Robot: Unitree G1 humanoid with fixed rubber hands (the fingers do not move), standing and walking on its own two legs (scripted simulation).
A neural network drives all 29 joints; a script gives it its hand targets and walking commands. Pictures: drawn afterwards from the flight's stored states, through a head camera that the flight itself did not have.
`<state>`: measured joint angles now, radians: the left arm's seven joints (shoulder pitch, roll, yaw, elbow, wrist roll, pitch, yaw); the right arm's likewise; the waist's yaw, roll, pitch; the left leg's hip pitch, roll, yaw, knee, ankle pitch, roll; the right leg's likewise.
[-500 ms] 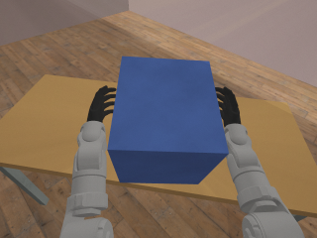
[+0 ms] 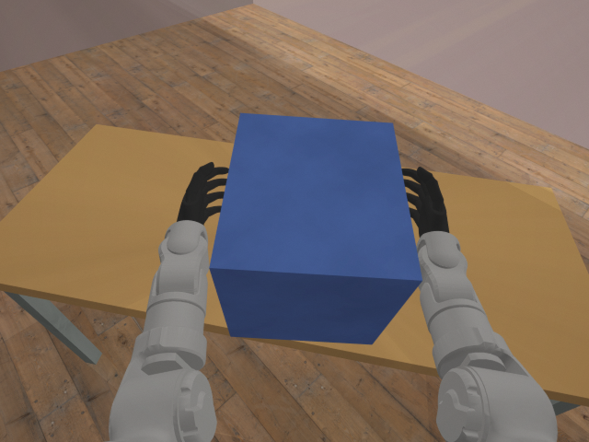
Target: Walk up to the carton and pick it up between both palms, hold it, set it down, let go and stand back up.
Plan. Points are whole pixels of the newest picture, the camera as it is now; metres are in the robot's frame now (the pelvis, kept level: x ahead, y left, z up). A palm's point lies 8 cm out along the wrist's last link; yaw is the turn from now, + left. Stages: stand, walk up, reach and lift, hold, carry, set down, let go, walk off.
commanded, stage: set down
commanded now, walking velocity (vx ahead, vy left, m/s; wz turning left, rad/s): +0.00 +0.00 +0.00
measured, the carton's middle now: (308, 233) +0.42 +0.02 +0.03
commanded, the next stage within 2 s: none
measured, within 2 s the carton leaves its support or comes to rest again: rests again in 1.36 s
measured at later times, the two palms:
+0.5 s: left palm (202, 224) +0.40 +0.18 +0.06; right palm (423, 229) +0.40 -0.15 +0.07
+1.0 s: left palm (210, 229) +0.41 +0.17 +0.04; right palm (421, 236) +0.41 -0.16 +0.05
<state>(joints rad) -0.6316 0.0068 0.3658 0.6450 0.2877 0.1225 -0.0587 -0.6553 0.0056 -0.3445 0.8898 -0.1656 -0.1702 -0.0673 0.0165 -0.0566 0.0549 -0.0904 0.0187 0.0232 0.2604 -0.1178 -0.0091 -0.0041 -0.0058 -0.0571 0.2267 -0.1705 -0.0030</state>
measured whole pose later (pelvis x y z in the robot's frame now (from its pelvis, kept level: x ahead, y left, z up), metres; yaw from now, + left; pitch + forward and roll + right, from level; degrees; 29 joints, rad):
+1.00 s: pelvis +0.01 +0.00 +0.00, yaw -2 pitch +9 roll +0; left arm -0.73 0.04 0.45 0.99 0.31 -0.14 -0.03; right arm -0.73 0.03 -0.55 1.01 -0.36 -0.27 -0.03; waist 0.03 -0.03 -0.02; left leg -0.31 0.03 0.07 0.28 -0.12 -0.01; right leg -0.24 0.00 -0.04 0.26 -0.16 0.00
